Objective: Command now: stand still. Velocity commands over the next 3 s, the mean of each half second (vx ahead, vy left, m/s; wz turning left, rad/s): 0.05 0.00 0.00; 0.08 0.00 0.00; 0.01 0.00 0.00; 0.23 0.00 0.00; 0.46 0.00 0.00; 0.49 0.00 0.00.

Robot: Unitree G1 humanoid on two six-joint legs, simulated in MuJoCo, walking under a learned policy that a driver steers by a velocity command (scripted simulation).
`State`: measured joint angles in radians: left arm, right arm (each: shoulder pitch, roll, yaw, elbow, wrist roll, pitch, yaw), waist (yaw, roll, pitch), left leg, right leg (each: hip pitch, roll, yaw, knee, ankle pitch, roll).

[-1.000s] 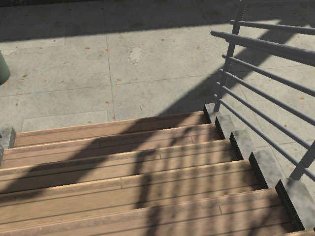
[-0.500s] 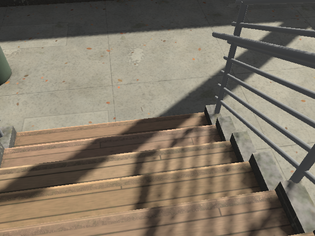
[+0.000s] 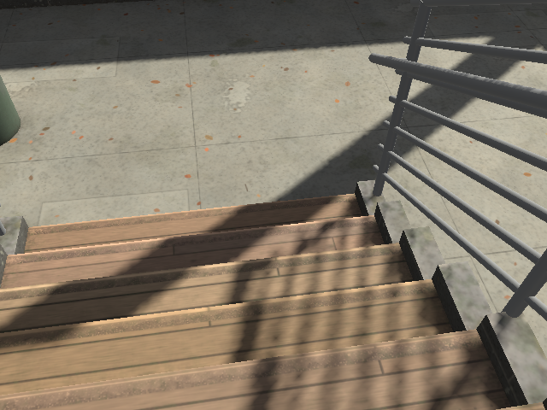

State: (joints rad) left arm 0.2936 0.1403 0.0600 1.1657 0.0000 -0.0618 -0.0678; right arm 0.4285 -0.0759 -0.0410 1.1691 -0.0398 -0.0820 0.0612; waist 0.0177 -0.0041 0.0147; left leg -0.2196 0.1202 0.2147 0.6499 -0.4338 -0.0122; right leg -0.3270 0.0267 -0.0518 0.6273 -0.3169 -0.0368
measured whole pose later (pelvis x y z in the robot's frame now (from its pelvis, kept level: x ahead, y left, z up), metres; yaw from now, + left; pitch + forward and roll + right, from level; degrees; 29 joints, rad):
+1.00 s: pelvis +0.09 -0.02 -0.03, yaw +0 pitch +2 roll +1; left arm 0.34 0.13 -0.01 1.12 0.00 -0.08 -0.08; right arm 0.31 -0.13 -0.02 1.05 0.01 -0.06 0.05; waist 0.00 -0.03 -0.02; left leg -0.46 0.02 0.03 0.98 -0.37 -0.02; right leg -0.38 0.01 -0.05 0.91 -0.53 -0.04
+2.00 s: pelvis +0.12 +0.03 -0.02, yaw +1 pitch +1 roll +0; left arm 0.64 0.06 -0.02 1.11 0.07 -0.14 0.06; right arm 0.21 -0.14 -0.04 0.91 -0.10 -0.05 -0.01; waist 0.13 -0.03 0.01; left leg -0.44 0.06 0.01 0.83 -0.02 -0.01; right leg -0.28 -0.08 -0.05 0.83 -0.58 -0.03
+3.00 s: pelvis +0.61 +0.20 -0.35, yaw +2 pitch +2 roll +3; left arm 0.17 0.24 0.00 0.90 0.10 -0.08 -0.08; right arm 0.55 -0.16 0.03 1.10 -0.09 -0.13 0.03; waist -0.06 -0.05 -0.04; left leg -0.32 -0.11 0.10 0.65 -0.38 0.11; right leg -0.88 -0.12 0.06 1.18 0.13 -0.08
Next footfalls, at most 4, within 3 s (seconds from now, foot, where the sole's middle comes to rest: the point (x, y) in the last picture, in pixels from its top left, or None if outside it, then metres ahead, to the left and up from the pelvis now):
0.90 left None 0.11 0.10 -0.76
1.98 left None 0.16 0.19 -0.77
2.36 right None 0.36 0.03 -0.93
2.76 left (192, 403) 0.62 0.26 -1.10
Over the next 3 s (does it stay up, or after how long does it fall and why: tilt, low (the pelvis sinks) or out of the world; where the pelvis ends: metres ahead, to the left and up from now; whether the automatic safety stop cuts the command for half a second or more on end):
stays up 0.61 0.20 -0.35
